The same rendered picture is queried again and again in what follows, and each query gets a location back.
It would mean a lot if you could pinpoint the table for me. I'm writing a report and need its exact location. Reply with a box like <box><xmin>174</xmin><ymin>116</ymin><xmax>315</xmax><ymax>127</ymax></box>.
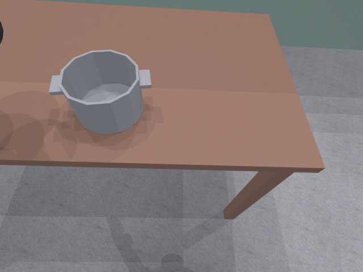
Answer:
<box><xmin>0</xmin><ymin>0</ymin><xmax>325</xmax><ymax>219</ymax></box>

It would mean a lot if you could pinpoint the pot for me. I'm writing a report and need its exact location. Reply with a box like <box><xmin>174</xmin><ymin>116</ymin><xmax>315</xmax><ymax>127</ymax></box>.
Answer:
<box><xmin>49</xmin><ymin>50</ymin><xmax>151</xmax><ymax>134</ymax></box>

